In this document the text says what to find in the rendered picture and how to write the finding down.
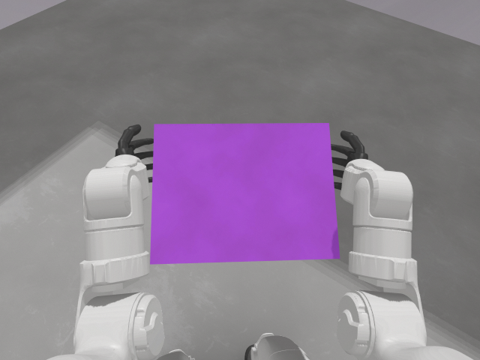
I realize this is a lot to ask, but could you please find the left robot upper arm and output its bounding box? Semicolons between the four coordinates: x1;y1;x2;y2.
47;292;164;360

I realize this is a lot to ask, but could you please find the right robot thigh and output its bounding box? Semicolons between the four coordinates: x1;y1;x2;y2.
251;335;310;360

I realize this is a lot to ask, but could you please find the robot left shin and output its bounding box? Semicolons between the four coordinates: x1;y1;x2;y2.
169;349;186;355

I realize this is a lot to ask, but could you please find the carton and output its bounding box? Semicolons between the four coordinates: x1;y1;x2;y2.
150;123;340;265

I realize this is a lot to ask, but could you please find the right robot forearm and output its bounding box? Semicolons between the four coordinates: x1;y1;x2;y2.
340;159;427;343

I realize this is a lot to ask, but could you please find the left robot forearm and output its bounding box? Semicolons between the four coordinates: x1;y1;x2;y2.
73;154;150;353

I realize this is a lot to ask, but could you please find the left robot hand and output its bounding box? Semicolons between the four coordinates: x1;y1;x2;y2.
115;124;154;183

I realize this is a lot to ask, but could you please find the right robot hand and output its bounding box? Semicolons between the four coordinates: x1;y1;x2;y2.
331;130;368;190

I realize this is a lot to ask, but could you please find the right robot upper arm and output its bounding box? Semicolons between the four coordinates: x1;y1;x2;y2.
337;289;473;360

